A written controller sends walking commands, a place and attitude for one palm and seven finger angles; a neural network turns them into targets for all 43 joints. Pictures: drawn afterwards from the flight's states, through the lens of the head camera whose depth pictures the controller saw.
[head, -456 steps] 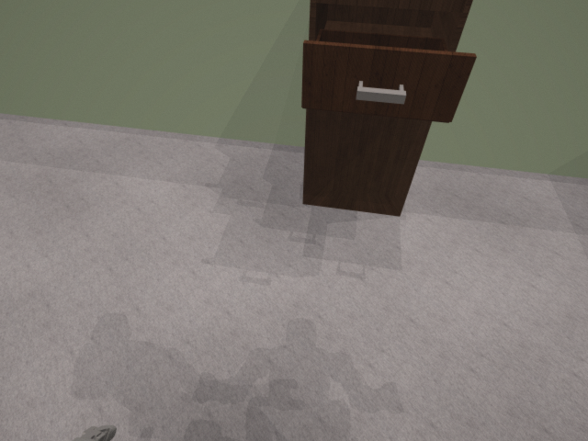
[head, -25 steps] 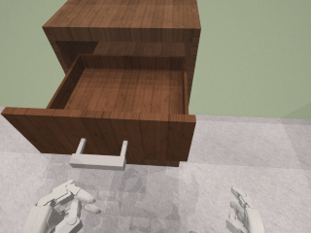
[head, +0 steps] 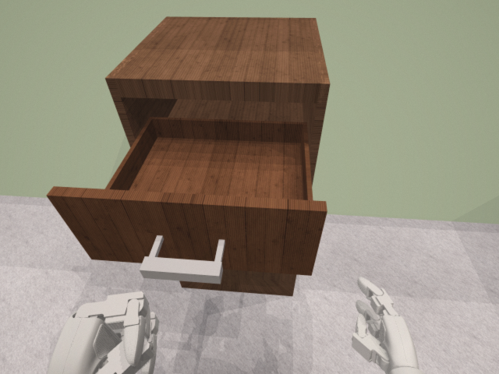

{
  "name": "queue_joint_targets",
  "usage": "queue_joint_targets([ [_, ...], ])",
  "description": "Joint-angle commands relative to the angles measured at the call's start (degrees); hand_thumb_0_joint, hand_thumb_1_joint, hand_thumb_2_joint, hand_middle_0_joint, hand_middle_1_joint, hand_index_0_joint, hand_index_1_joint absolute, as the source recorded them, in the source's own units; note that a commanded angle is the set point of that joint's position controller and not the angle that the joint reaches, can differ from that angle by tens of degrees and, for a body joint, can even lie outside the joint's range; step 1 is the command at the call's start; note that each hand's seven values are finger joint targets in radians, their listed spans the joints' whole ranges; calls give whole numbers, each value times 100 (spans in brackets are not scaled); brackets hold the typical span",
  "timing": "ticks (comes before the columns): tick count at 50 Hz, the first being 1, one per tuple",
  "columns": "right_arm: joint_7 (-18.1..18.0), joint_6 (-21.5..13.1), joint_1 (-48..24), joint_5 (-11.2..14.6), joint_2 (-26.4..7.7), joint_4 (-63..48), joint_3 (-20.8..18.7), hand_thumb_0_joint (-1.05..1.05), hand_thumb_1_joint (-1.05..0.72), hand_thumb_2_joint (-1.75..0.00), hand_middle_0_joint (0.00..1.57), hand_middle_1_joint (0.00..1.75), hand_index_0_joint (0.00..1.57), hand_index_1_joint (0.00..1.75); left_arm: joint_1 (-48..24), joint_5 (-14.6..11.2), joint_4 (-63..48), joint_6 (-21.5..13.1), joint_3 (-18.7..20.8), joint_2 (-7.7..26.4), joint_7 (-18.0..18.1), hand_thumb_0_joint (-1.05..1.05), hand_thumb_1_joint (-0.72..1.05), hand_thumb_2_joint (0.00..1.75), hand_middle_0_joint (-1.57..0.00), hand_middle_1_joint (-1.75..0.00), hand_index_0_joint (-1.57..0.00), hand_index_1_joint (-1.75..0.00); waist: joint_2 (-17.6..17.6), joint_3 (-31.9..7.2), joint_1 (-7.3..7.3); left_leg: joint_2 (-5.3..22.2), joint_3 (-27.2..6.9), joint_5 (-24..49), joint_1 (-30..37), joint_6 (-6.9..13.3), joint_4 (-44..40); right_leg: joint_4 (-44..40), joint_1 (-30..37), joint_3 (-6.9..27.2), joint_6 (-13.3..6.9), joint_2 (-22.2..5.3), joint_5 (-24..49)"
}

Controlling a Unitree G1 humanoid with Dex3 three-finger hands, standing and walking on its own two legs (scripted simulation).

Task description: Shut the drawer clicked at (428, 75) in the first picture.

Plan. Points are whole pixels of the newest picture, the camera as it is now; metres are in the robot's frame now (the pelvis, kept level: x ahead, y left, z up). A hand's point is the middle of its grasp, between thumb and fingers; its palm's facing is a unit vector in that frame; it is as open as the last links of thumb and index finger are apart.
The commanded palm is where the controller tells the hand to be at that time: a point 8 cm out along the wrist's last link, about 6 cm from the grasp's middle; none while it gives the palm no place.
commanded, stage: raise the hand and make a fist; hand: left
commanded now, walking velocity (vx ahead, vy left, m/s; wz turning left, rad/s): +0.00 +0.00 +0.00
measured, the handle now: (186, 257) +0.29 +0.13 +0.06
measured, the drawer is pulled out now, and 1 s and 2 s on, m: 0.30 0.30 0.30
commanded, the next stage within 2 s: bring the fist close to the handle in 0.52 s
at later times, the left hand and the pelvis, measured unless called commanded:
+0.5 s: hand (151, 334) +0.13 +0.12 +0.16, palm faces +0.01 -1.00 -0.05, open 3.3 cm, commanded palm +0.07 +0.16 +0.16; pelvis +0.01 +0.00 +0.01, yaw +0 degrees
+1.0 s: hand (175, 332) +0.15 +0.10 +0.13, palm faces +0.02 -1.00 -0.03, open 3.3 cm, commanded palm +0.10 +0.15 +0.12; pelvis +0.00 -0.01 +0.00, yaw +0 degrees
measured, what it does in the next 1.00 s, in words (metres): stands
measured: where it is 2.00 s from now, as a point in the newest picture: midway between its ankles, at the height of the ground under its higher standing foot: outside the picture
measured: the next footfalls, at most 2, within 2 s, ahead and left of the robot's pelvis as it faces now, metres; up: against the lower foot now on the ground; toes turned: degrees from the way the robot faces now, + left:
none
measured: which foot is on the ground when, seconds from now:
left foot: down 0.00-1.00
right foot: down 0.00-1.00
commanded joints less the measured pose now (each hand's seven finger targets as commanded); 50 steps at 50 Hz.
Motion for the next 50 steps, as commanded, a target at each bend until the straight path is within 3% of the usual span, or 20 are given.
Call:
queue_joint_targets([
  [1,19,-377,-706,46,-565,-1016,-257,0,-90,-90,20,30,20,30,324,-1,-1656,-168,122,273,74,0,90,90,-140,-160,-140,-160,-241,164,-11,97,-248,1505,-216,2,-1194,-785,545,34,7,57,739],
  [3,12,-390,-747,50,-570,-1008,-242,0,-90,-90,20,30,20,30,274,2,-1720,-98,130,310,62,0,90,90,-140,-160,-140,-160,-438,222,-10,90,-248,1415,-220,9,-1224,-875,587,80,22,55,683],
  [9,-16,-475,-833,116,-570,-937,-233,0,-90,-90,20,30,20,30,267,-18,-1572,173,200,295,1,0,90,90,-140,-160,-140,-160,-477,382,29,69,-226,1387,-120,-7,-1355,-1060,747,119,12,55,677],
  [12,-28,-487,-797,85,-575,-931,-227,0,-90,-90,20,30,20,30,251,-30,-1656,207,198,288,-15,0,90,90,-140,-160,-140,-160,-512,256,50,34,-194,1510,-61,2,-1362,-1076,856,142,25,39,822],
  [20,40,-544,-714,55,-574,-887,-252,0,-90,-90,20,30,20,30,306,17,-1850,6,82,223,76,0,90,90,-140,-160,-140,-160,-145,192,28,29,-167,1777,53,-5,-1299,-999,854,90,6,44,1134],
  [23,29,-514,-730,38,-577,-882,-284,0,-90,-90,20,30,20,30,348,16,-1763,-21,134,251,71,0,90,90,-140,-160,-140,-160,-423,180,27,12,-144,1735,-7,19,-1248,-1066,883,179,30,16,1153],
  [30,4,-492,-763,54,-572,-894,-277,0,-90,-90,20,30,20,30,332,33,-1759,-3,102,252,22,0,90,90,-140,-160,-140,-160,-346,150,21,4,-132,1689,39,30,-1243,-1081,873,198,27,12,1108],
  [33,-17,-464,-723,30,-577,-825,-270,0,-90,-90,20,30,20,30,271,17,-1452,-7,52,147,19,0,90,90,-140,-160,-140,-160,-539,361,-31,-11,-134,1597,-107,36,-1185,-1115,761,228,45,6,1016],
  [37,-37,-420,-688,2,-610,-828,-290,0,-90,-90,20,30,20,30,159,30,-1214,-79,38,117,10,0,90,90,-140,-160,-140,-160,-638,311,-63,-38,-127,1456,-222,49,-1098,-1114,679,299,58,-15,809],
  [39,-54,-395,-672,-8,-650,-823,-303,0,-90,-90,20,30,20,30,-57,53,-1156,-154,177,271,27,0,90,90,-140,-160,-140,-160,-451,241,-70,-53,-116,1347,-263,38,-1063,-1099,641,340,43,-20,628],
  [40,-49,-398,-688,-17,-631,-873,-283,0,-90,-90,20,30,20,30,-40,51,-1169,-190,70,167,25,0,90,90,-140,-160,-140,-160,-355,217,-65,-63,-108,1278,-285,43,-1036,-1081,585,343,42,-33,498],
  [43,-49,-380,-569,-49,-670,-854,-300,0,-90,-90,20,30,20,30,-213,30,-968,-329,24,99,64,0,90,90,-140,-160,-140,-160,-518,153,-119,-62,-127,1301,-389,54,-927,-1018,499,355,51,-38,528],
  [45,-47,-398,-549,-62,-677,-880,-306,0,-90,-90,20,30,20,30,-377,39,-927,-400,-56,53,90,0,90,90,-140,-160,-140,-160,-465,35,-141,-76,-131,1307,-428,57,-884,-949,497,359,54,-50,562],
  [49,-69,-304,-535,-65,-680,-843,-347,0,-90,-90,20,30,20,30,-415,59,-542,-455,164,181,139,0,90,90,-140,-160,-140,-160,-528,-45,-108,-82,-103,1372,-621,38,-780,-885,534,430,40,-64,683],
  [50,-68,-289,-500,-78,-688,-861,-331,0,-90,-90,20,30,20,30,-431,63,-512,-475,38,74,123,0,90,90,-140,-160,-140,-160,-516,-103,-143,-86,-97,1436,-589,49,-753,-850,522,427,45,-70,803],
])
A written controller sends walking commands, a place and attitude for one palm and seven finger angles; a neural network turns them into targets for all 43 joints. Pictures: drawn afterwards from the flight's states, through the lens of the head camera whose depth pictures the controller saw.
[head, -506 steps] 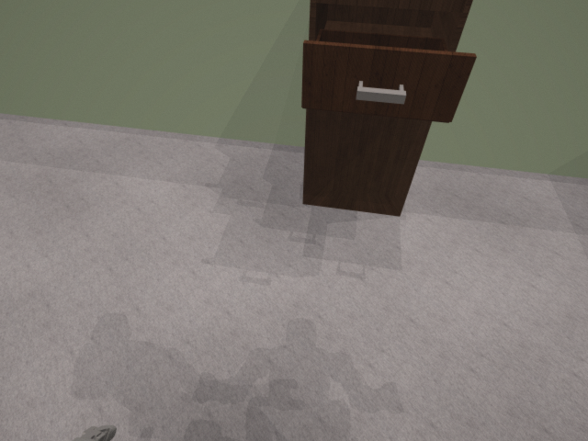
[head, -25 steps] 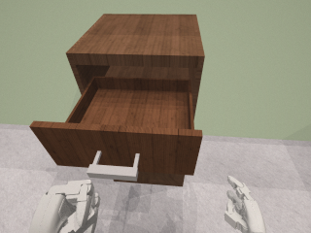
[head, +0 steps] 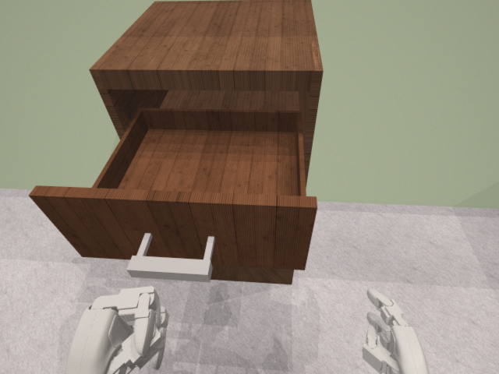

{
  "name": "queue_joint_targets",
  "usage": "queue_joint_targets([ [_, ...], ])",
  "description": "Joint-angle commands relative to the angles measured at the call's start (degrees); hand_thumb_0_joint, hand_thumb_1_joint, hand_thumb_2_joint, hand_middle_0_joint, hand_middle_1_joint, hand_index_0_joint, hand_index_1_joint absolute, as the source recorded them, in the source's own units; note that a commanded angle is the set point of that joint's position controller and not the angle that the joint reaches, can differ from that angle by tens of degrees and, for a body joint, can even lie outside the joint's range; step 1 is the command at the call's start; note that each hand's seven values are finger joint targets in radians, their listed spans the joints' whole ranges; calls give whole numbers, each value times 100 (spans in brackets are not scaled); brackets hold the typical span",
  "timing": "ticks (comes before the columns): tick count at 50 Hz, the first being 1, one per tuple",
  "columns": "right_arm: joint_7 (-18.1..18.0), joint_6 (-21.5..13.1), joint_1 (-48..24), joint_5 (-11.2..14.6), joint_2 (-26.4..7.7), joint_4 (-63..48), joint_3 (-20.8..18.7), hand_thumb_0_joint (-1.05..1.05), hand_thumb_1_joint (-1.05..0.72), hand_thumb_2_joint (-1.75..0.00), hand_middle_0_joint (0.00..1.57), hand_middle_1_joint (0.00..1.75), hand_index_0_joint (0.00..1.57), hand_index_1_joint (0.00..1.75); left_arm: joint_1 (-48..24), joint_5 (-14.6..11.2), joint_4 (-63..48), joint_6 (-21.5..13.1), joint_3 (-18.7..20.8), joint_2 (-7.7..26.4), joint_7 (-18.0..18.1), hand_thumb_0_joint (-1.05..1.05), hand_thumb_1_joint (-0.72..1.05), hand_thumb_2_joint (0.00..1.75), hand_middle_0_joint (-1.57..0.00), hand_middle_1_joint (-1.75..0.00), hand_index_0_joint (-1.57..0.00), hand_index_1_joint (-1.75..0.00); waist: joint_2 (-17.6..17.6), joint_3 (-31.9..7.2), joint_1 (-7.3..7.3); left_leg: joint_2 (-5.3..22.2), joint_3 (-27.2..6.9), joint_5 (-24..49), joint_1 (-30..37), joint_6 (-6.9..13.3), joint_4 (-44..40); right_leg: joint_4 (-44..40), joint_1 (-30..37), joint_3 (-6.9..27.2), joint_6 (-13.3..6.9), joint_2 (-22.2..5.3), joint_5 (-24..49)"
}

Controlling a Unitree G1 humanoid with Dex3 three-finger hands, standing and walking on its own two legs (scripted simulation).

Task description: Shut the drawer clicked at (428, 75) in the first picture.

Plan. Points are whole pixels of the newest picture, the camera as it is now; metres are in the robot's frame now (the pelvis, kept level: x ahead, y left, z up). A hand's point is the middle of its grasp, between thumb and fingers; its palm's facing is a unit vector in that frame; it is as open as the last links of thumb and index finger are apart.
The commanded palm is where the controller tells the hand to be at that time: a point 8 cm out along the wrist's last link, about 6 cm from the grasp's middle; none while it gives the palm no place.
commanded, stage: bring the fist close to the handle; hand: left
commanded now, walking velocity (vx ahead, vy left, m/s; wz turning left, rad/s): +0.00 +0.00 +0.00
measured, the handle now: (174, 255) +0.28 +0.14 +0.06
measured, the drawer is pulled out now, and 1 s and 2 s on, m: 0.30 0.30 0.24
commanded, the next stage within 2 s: push the drawer shut in 1.02 s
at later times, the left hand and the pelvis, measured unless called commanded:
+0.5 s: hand (177, 322) +0.18 +0.11 +0.07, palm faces -0.01 -1.00 -0.01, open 3.3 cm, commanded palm +0.15 +0.16 +0.07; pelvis +0.00 +0.01 -0.02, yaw +0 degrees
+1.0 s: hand (183, 317) +0.19 +0.11 +0.06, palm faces -0.01 -1.00 -0.01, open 3.3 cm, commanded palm +0.16 +0.17 +0.06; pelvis +0.00 +0.01 -0.03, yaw -1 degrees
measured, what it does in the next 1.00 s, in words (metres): stands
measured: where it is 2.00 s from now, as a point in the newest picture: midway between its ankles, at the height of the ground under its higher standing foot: outside the picture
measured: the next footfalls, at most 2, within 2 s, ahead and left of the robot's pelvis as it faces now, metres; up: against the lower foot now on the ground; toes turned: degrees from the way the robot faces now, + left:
none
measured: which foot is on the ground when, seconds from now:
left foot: down 0.00-1.00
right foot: down 0.00-1.00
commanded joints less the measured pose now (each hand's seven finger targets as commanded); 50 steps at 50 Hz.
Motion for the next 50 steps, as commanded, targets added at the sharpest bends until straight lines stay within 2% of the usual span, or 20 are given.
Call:
queue_joint_targets([
  [1,-34,-266,-629,27,-471,-1051,-246,0,-90,-90,20,30,20,30,166,-78,-994,-455,253,273,25,0,90,90,-140,-160,-140,-160,-544,-243,-32,-75,-40,1358,-551,121,-661,-877,665,484,131,-68,829],
  [4,-59,-210,-626,15,-509,-1053,-256,0,-90,-90,20,30,20,30,-60,-94,-808,-512,299,323,33,0,90,90,-140,-160,-140,-160,-727,-217,-83,-85,-31,1261,-702,126,-568,-920,607,583,153,-84,702],
  [9,-64,-187,-559,9,-526,-1037,-276,0,-90,-90,20,30,20,30,-216,-118,-671,-705,372,352,78,0,90,90,-140,-160,-140,-160,-455,-452,-77,-78,-37,1348,-709,109,-497,-724,536,521,117,-57,828],
  [11,-50,-180,-515,-4,-531,-1054,-272,0,-90,-90,20,30,20,30,-287,-113,-561,-770,218,209,83,0,90,90,-140,-160,-140,-160,-507,-454,-127,-77,-43,1391,-744,104,-455,-631,457,473,124,-53,947],
  [12,-44,-170,-497,-17,-541,-1049,-281,0,-90,-90,20,30,20,30,-261,-114,-494,-795,231,206,79,0,90,90,-140,-160,-140,-160,-472,-518,-107,-75,-43,1437,-779,95,-429,-583,477,475,123,-56,1025],
  [17,-38,-72,-445,-38,-585,-1083,-301,0,-90,-90,20,30,20,30,-494,-39,-244,-891,120,166,112,0,90,90,-140,-160,-140,-160,-584,-600,-187,-68,-59,1426,-900,98,-312,-427,307,453,128,-36,1072],
  [19,-35,-32,-430,-49,-607,-1108,-299,0,-90,-90,20,30,20,30,-625,16,-217,-922,130,221,168,0,90,90,-140,-160,-140,-160,-487,-612,-183,-64,-83,1421,-937,90,-302,-334,224,400,104,-16,1023],
  [21,-12,-10,-384,-57,-592,-1151,-296,0,-90,-90,20,30,20,30,-612,60,-214,-960,-21,100,203,0,90,90,-140,-160,-140,-160,-367,-738,-187,-58,-78,1494,-915,86,-248,-222,166,364,99,-15,1104],
  [23,1,45,-352,-72,-596,-1159,-308,0,-90,-90,20,30,20,30,-623,87,-96,-981,31,139,268,0,90,90,-140,-160,-140,-160,-473,-820,-181,-48,-96,1563,-982,77,-191,-132,136,346,92,1,1194],
  [27,18,155,-346,-105,-628,-1238,-292,0,-90,-90,20,30,20,30,-867,178,46,-998,-149,33,362,0,90,90,-140,-160,-140,-160,-517,-794,-249,-47,-117,1491,-1132,75,-89,-22,-39,352,94,9,1144],
  [29,5,232,-318,-125,-638,-1224,-296,0,-90,-90,20,30,20,30,-1013,227,227,-995,24,178,434,0,90,90,-140,-160,-140,-160,-581,-784,-237,-49,-119,1434,-1263,66,-47,6,-57,376,81,15,1087],
  [30,14,254,-312,-133,-644,-1245,-282,0,-90,-90,20,30,20,30,-1136,246,252,-1015,-55,94,442,0,90,90,-140,-160,-140,-160,-561,-821,-273,-48,-123,1407,-1249,66,-23,43,-128,371,87,14,1066],
  [32,27,267,-301,-125,-622,-1279,-298,0,-90,-90,20,30,20,30,-1079,216,113,-1078,-33,104,460,0,90,90,-140,-160,-140,-160,-445,-1120,-195,-49,-110,1503,-1208,56,6,114,-25,384,69,7,1155],
  [34,40,301,-302,-107,-616,-1350,-285,0,-90,-90,20,30,20,30,-934,211,-69,-1066,-74,124,491,0,90,90,-140,-160,-140,-160,-225,-1223,-147,-40,-99,1663,-1124,54,-31,141,47,348,49,10,1282],
  [35,46,307,-263,-101,-613,-1347,-281,0,-90,-90,20,30,20,30,-1015,217,-120,-1065,-151,79,503,0,90,90,-140,-160,-140,-160,-289,-1213,-215,-21,-115,1725,-1079,52,-27,155,15,324,58,14,1343],
  [36,49,308,-266,-99,-607,-1358,-285,0,-90,-90,20,30,20,30,-909,216,-157,-1052,-211,31,516,0,90,90,-140,-160,-140,-160,-248,-1223,-197,-18,-105,1779,-1072,58,-9,157,25,327,63,5,1399],
  [39,36,375,-261,-107,-608,-1327,-302,0,-90,-90,20,30,20,30,-766,234,93,-955,-122,79,556,0,90,90,-140,-160,-140,-160,-611,-1022,-219,-14,-123,1691,-1249,58,-8,97,52,342,76,22,1422],
  [44,8,426,-299,-110,-640,-1397,-269,0,-90,-90,20,30,20,30,-1000,284,57,-913,-177,118,568,0,90,90,-140,-160,-140,-160,-539,-808,-273,-39,-119,1256,-1375,69,-17,32,-124,380,85,6,903],
  [47,11,418,-263,-112,-623,-1426,-268,0,-90,-90,20,30,20,30,-912,247,-109,-981,-186,88,578,0,90,90,-140,-160,-140,-160,-415,-1031,-245,-44,-99,1391,-1263,66,11,80,-69,368,82,0,1058],
  [50,-2,427,-247,-115,-635,-1396,-264,0,-90,-90,20,30,20,30,-1064,238,-46,-1004,-109,164,601,0,90,90,-140,-160,-140,-160,-505,-943,-291,-37,-115,1294,-1336,65,27,59,-125,380,86,7,958],
])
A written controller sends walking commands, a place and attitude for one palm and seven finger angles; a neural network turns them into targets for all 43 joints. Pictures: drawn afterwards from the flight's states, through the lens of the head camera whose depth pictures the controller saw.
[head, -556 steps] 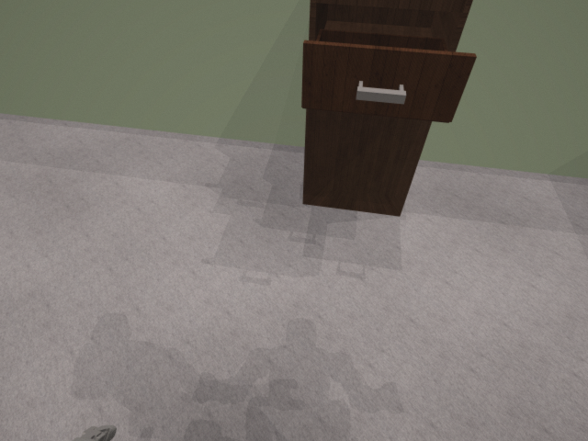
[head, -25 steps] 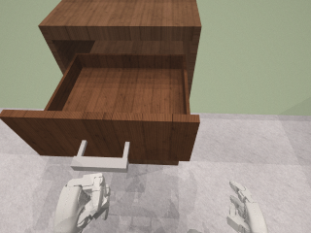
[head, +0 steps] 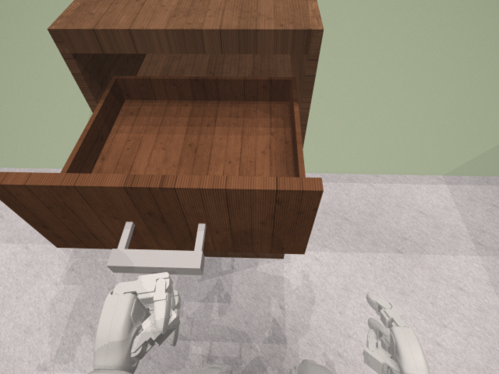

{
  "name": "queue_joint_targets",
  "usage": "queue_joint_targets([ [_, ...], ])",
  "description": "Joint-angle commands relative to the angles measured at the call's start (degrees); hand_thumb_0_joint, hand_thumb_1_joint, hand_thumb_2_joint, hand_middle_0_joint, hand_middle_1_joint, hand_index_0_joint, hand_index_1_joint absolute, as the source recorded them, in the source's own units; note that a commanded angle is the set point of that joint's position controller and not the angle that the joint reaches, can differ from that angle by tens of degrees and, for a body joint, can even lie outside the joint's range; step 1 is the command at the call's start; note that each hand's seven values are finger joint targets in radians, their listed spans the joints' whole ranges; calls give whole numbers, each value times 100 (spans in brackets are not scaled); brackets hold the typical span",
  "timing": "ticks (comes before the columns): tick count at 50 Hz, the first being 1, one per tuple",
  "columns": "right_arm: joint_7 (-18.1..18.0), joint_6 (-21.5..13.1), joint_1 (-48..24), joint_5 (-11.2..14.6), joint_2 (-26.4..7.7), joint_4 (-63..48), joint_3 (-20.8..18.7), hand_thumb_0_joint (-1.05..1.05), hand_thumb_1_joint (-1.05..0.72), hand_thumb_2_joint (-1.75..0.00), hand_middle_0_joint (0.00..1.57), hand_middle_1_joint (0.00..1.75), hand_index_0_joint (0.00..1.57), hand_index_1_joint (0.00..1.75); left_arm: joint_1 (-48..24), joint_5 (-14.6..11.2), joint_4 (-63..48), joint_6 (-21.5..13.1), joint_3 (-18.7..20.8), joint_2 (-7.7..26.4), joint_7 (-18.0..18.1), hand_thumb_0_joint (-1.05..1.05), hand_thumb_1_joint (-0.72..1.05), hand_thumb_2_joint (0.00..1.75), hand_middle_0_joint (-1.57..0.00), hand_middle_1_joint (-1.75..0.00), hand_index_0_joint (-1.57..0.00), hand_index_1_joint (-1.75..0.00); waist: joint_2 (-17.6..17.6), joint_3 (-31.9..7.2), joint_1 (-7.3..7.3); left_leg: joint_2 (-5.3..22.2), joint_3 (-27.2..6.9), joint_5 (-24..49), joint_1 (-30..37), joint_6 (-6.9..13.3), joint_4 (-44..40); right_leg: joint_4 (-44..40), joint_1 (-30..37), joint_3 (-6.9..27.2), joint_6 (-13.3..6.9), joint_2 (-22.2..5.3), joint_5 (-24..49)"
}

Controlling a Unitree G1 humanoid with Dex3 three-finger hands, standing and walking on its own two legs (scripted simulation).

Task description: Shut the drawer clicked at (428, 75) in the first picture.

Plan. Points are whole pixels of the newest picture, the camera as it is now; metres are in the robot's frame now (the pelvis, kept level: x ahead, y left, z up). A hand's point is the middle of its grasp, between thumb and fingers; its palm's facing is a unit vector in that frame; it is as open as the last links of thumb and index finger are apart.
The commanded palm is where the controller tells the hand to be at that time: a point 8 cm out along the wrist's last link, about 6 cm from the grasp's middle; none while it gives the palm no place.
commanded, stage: bring the fist close to the handle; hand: left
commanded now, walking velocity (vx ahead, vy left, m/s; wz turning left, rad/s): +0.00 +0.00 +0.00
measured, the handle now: (161, 246) +0.28 +0.14 +0.09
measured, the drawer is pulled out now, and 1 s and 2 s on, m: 0.30 0.24 0.11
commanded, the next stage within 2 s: push the drawer shut in 0.02 s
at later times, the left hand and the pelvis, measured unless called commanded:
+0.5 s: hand (179, 303) +0.21 +0.10 +0.08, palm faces +0.00 -1.00 -0.03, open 3.1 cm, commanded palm +0.20 +0.15 +0.09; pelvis -0.01 +0.00 +0.00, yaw +1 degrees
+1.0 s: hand (187, 264) +0.26 +0.10 +0.08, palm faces -0.03 -1.00 -0.05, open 3.2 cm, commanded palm +0.25 +0.15 +0.09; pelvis -0.02 +0.00 +0.01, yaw +1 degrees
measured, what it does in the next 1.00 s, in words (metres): stands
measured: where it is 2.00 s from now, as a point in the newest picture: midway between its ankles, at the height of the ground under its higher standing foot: outside the picture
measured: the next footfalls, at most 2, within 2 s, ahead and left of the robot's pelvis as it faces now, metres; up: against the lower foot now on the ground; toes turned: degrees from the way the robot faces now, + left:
none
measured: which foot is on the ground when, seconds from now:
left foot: down 0.00-1.00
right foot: down 0.00-1.00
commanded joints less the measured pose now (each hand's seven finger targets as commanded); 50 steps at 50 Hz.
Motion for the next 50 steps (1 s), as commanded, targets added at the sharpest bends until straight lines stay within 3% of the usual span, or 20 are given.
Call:
queue_joint_targets([
  [1,-39,-314,-353,32,-576,-976,-271,0,-90,-90,20,30,20,30,67,-70,-1304,-437,170,227,2,0,90,90,-140,-160,-140,-160,-441,-795,-55,-20,-193,1660,-50,-3,-901,-815,1173,301,35,55,1227],
  [3,-22,-336,-343,39,-571,-996,-268,0,-90,-90,20,30,20,30,120,-80,-1393,-462,72,170,-23,0,90,90,-140,-160,-140,-160,-258,-882,-43,-24,-185,1776,26,-5,-901,-784,1193,283,26,45,1350],
  [6,-28,-311,-333,45,-570,-983,-294,0,-90,-90,20,30,20,30,286,-75,-1296,-408,188,258,-33,0,90,90,-140,-160,-140,-160,-399,-916,-24,-21,-172,1852,-8,-7,-879,-790,1281,309,33,42,1494],
  [8,-30,-314,-337,33,-592,-998,-263,0,-90,-90,20,30,20,30,-71,-61,-1342,-391,39,189,-37,0,90,90,-140,-160,-140,-160,-416,-787,-125,-32,-185,1753,-58,3,-855,-813,1183,320,51,27,1414],
  [9,-50,-302,-332,30,-603,-956,-271,0,-90,-90,20,30,20,30,-195,-47,-1244,-377,192,336,-11,0,90,90,-140,-160,-140,-160,-476,-704,-137,-18,-194,1699,-106,3,-853,-842,1151,338,45,39,1331],
  [12,-45,-318,-320,24,-616,-990,-252,0,-90,-90,20,30,20,30,-311,-40,-1274,-391,83,222,2,0,90,90,-140,-160,-140,-160,-305,-809,-125,-24,-202,1708,0,0,-866,-806,1105,309,42,30,1287],
  [16,-53,-302,-280,12,-641,-963,-227,0,-90,-90,20,30,20,30,-738,-10,-1115,-293,67,200,69,0,90,90,-140,-160,-140,-160,-404,-872,-159,-22,-222,1733,32,-2,-892,-818,1143,299,49,30,1319],
  [18,-59,-302,-304,7,-661,-938,-211,0,-90,-90,20,30,20,30,-1092,13,-1089,-280,16,190,112,0,90,90,-140,-160,-140,-160,-290,-751,-211,-20,-258,1630,48,-8,-910,-827,994,272,47,29,1158],
  [21,-77,-311,-297,1,-683,-863,-208,0,-90,-90,20,30,20,30,-1499,47,-989,-260,44,231,179,0,90,90,-140,-160,-140,-160,-384,-854,-257,-20,-269,1562,90,5,-900,-872,989,299,54,25,1062],
  [25,-85,-320,-354,4,-689,-764,-178,0,-90,-90,20,30,20,30,-2086,72,-884,-224,-49,198,212,0,90,90,-140,-160,-140,-160,-248,-900,-305,-31,-294,1419,176,8,-958,-940,950,297,51,4,869],
  [29,-111,-308,-413,8,-722,-645,-164,0,-90,-90,20,30,20,30,-2494,54,-586,-130,85,321,263,0,90,90,-140,-160,-140,-160,-302,-890,-310,-28,-319,1315,188,14,-1038,-1050,1000,324,47,-4,720],
  [37,-99,-289,-532,29,-719,-497,-120,0,-90,-90,20,30,20,30,-3322,-15,-33,-17,94,224,305,0,90,90,-140,-160,-140,-160,-309,-891,-259,-40,-330,1099,324,-2,-1289,-1219,1106,318,45,-20,474],
  [38,-95,-285,-563,35,-721,-466,-98,0,-90,-90,20,30,20,30,-3547,-10,82,-3,16,180,298,0,90,90,-140,-160,-140,-160,-312,-753,-300,-45,-335,1018,304,1,-1315,-1265,1060,333,44,-25,402],
  [40,-102,-273,-560,29,-728,-400,-112,0,-90,-90,20,30,20,30,-3742,-48,273,-4,223,303,319,0,90,90,-140,-160,-140,-160,-480,-841,-270,-54,-305,1006,284,12,-1350,-1342,1212,389,57,-30,364],
  [43,-81,-280,-613,44,-719,-367,-108,0,-90,-90,20,30,20,30,-3951,-83,389,-34,194,232,272,0,90,90,-140,-160,-140,-160,-267,-845,-238,-63,-288,1046,390,-9,-1435,-1359,1253,370,40,-39,445],
  [44,-87,-265,-605,38,-742,-326,-112,0,-90,-90,20,30,20,30,-4003,-94,570,-13,273,311,284,0,90,90,-140,-160,-140,-160,-440,-827,-264,-45,-292,1038,334,9,-1437,-1391,1275,384,53,-34,420],
  [47,-87,-248,-601,39,-739,-228,-124,0,-90,-90,20,30,20,30,-4331,-153,758,-54,436,362,284,0,90,90,-140,-160,-140,-160,-375,-879,-259,-59,-273,1141,428,-2,-1475,-1425,1363,401,51,-37,583],
  [50,-69,-242,-609,35,-736,-177,-138,0,-90,-90,20,30,20,30,-4545,-156,866,-94,334,226,260,0,90,90,-140,-160,-140,-160,-327,-1018,-275,-51,-266,1318,558,-7,-1505,-1401,1415,367,56,-41,805],
])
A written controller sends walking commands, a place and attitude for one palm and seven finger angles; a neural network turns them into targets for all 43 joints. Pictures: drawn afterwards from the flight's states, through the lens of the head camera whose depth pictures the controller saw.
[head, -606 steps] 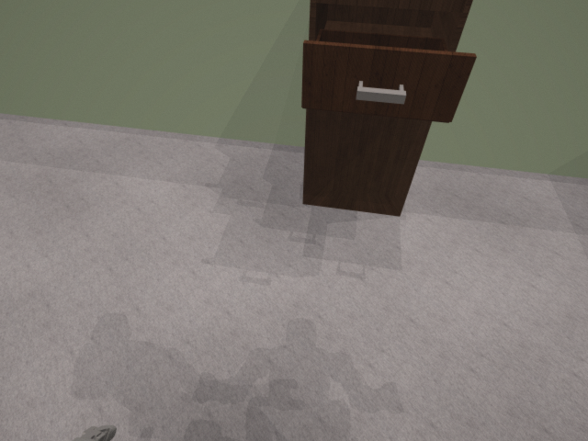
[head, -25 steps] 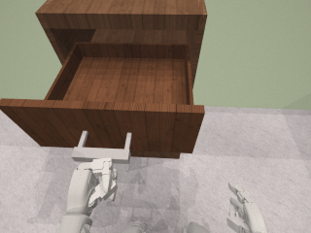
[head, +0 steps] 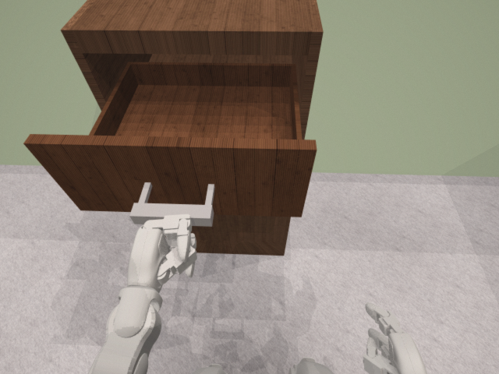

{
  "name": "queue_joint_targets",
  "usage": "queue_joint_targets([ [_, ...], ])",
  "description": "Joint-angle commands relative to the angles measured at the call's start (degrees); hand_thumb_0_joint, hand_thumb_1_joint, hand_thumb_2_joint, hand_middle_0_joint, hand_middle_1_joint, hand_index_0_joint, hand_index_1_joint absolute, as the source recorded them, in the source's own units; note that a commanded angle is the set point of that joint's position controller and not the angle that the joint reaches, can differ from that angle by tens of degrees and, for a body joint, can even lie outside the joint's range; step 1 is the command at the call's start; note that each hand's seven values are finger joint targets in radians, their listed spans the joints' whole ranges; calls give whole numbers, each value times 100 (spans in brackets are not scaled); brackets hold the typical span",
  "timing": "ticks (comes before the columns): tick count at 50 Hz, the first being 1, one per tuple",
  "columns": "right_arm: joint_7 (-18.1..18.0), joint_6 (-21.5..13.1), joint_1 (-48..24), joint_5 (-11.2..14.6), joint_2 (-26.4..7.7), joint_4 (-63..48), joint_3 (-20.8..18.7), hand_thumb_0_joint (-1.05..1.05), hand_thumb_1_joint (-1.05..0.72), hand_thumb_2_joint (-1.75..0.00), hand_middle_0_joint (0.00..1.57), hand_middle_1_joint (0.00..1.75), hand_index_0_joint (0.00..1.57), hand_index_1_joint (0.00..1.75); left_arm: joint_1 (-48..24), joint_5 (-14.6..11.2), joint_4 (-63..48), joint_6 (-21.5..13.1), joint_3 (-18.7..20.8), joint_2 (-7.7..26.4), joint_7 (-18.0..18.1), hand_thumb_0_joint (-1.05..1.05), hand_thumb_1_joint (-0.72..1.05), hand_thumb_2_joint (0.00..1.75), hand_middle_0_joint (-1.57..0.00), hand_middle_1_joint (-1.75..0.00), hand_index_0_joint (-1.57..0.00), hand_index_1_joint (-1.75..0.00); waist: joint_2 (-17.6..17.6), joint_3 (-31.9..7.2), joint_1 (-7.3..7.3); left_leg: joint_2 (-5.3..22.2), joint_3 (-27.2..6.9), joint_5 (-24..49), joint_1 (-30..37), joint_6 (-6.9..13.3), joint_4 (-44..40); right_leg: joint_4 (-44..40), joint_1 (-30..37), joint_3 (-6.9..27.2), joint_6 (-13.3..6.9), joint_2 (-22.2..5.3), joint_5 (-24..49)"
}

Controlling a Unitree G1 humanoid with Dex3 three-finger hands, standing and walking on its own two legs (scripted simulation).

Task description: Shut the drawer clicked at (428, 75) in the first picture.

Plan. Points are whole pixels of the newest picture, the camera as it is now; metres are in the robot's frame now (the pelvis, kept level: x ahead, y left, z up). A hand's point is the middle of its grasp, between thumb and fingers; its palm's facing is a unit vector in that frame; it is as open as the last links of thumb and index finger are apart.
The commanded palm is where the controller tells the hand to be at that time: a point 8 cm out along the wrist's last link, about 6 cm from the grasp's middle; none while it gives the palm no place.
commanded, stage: push the drawer shut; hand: left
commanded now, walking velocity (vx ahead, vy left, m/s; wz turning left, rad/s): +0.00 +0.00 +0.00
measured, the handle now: (175, 202) +0.36 +0.13 +0.08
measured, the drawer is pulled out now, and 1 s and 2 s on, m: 0.24 0.11 0.00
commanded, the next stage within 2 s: none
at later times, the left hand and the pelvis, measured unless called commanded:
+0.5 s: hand (197, 216) +0.34 +0.10 +0.07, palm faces -0.04 -1.00 -0.05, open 3.1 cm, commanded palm +0.34 +0.15 +0.08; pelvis +0.00 +0.00 +0.01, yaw +0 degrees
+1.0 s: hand (202, 181) +0.41 +0.10 +0.07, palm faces -0.01 -1.00 -0.04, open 2.9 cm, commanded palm +0.41 +0.16 +0.08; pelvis +0.00 +0.00 +0.01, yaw -2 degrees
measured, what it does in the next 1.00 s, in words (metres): stands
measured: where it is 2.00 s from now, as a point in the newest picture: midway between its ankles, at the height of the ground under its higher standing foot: outside the picture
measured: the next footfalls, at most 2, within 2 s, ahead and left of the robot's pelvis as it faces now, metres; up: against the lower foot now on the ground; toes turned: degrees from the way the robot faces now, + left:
none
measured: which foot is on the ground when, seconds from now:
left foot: down 0.00-1.00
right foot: down 0.00-1.00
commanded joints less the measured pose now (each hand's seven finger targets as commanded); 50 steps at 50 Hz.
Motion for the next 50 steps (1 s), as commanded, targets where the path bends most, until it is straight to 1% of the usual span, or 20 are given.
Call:
queue_joint_targets([
  [1,-21,-277,-360,35,-633,-789,-306,0,-90,-90,20,30,20,30,-1841,-59,-1171,-418,294,211,22,0,90,90,-140,-160,-140,-160,-319,-1262,-224,44,-233,837,245,-18,-1030,-926,1038,407,57,30,378],
  [4,-26,-260,-390,29,-659,-704,-296,0,-90,-90,20,30,20,30,-2129,-62,-865,-436,271,179,26,0,90,90,-140,-160,-140,-160,-403,-1139,-268,49,-242,763,202,-4,-1072,-966,989,407,61,38,302],
  [8,-25,-250,-351,39,-648,-605,-320,0,-90,-90,20,30,20,30,-2595,-55,-690,-496,255,118,11,0,90,90,-140,-160,-140,-160,-225,-1335,-284,46,-243,907,389,-25,-1101,-935,1021,397,49,34,501],
  [10,-24,-226,-317,32,-663,-561,-346,0,-90,-90,20,30,20,30,-2641,-62,-488,-496,328,139,27,0,90,90,-140,-160,-140,-160,-449,-1407,-285,55,-230,1014,370,-8,-1093,-946,1121,418,70,44,628],
  [11,-21,-220,-312,32,-671,-539,-339,0,-90,-90,20,30,20,30,-2823,-54,-477,-512,333,179,15,0,90,90,-140,-160,-140,-160,-308,-1437,-287,47,-232,1005,384,-25,-1111,-936,1117,417,59,33,631],
  [14,-25,-188,-276,30,-687,-471,-355,0,-90,-90,20,30,20,30,-3050,-48,-253,-533,464,294,36,0,90,90,-140,-160,-140,-160,-409,-1464,-287,55,-215,1075,385,-20,-1119,-956,1178,428,60,34,706],
  [15,-20,-185,-276,30,-661,-463,-351,0,-90,-90,20,30,20,30,-3193,-58,-239,-546,357,145,24,0,90,90,-140,-160,-140,-160,-402,-1543,-320,47,-204,1102,445,-10,-1124,-960,1198,436,74,38,771],
  [18,-24,-168,-261,40,-670,-381,-350,0,-90,-90,20,30,20,30,-3473,-109,14,-565,562,297,9,0,90,90,-140,-160,-140,-160,-315,-1496,-301,34,-175,1102,409,-28,-1143,-990,1246,461,61,35,816],
  [19,-33,-149,-221,34,-694,-344,-361,0,-90,-90,20,30,20,30,-3404,-115,254,-563,712,433,12,0,90,90,-140,-160,-140,-160,-553,-1442,-307,56,-185,1111,322,-14,-1157,-1016,1289,469,74,48,816],
  [23,-27,-117,-203,50,-683,-287,-368,0,-90,-90,20,30,20,30,-3794,-174,500,-655,798,425,-76,0,90,90,-140,-160,-140,-160,-307,-1539,-291,33,-131,1131,367,-46,-1185,-1017,1351,498,60,39,907],
  [25,-21,-94,-161,43,-699,-242,-382,0,-90,-90,20,30,20,30,-3877,-212,765,-684,909,458,-96,0,90,90,-140,-160,-140,-160,-461,-1578,-294,34,-119,1140,314,-29,-1179,-1043,1403,525,77,56,926],
  [28,-21,-83,-115,51,-699,-187,-387,0,-90,-90,20,30,20,30,-4352,-211,907,-766,882,433,-115,0,90,90,-140,-160,-140,-160,-259,-1612,-345,36,-118,1103,367,-47,-1206,-1023,1322,508,66,57,910],
  [29,-25,-78,-88,53,-714,-153,-396,0,-90,-90,20,30,20,30,-4416,-216,1112,-761,934,485,-105,0,90,90,-140,-160,-140,-160,-343,-1513,-385,44,-123,1100,327,-28,-1189,-1037,1266,512,72,76,901],
  [33,-10,-68,44,37,-728,-57,-433,0,-90,-90,20,30,20,30,-4769,-201,1394,-861,935,424,-107,0,90,90,-140,-160,-140,-160,-309,-1737,-425,45,-111,1231,420,-36,-1173,-997,1280,499,72,83,1091],
  [35,-10,-51,137,28,-756,5,-445,0,-90,-90,20,30,20,30,-4991,-184,1639,-893,1075,574,-106,0,90,90,-140,-160,-140,-160,-455,-1789,-448,43,-111,1248,318,-26,-1166,-979,1332,521,87,99,1139],
  [39,-18,-21,208,26,-770,88,-447,0,-90,-90,20,30,20,30,-5412,-174,2007,-996,1289,795,-107,0,90,90,-140,-160,-140,-160,-342,-1745,-473,34,-74,1134,210,-14,-1191,-1033,1340,578,85,107,1060],
  [43,-11,3,328,14,-776,168,-468,0,-90,-90,20,30,20,30,-5744,-195,2475,-1077,1447,877,-114,0,90,90,-140,-160,-140,-160,-500,-1814,-521,22,-26,1055,83,-7,-1160,-1071,1406,628,109,106,1047],
  [47,-1,23,433,-3,-769,212,-471,0,-90,-90,20,30,20,30,-6117,-172,2766,-1184,1536,960,-155,0,90,90,-140,-160,-140,-160,-254,-1929,-538,9,-2,1143,114,-1,-1162,-1045,1422,646,88,127,1183],
  [48,1,31,478,-3,-786,242,-476,0,-90,-90,20,30,20,30,-6191,-180,2952,-1192,1619,1045,-156,0,90,90,-140,-160,-140,-160,-433,-1895,-569,11,9,1039,19,7,-1145,-1081,1417,660,108,125,1078],
  [50,-4,54,553,-13,-809,271,-463,0,-90,-90,20,30,20,30,-6375,-168,3184,-1245,1776,1242,-187,0,90,90,-140,-160,-140,-160,-402,-1855,-580,8,11,985,-87,15,-1175,-1083,1440,686,104,137,1044],
])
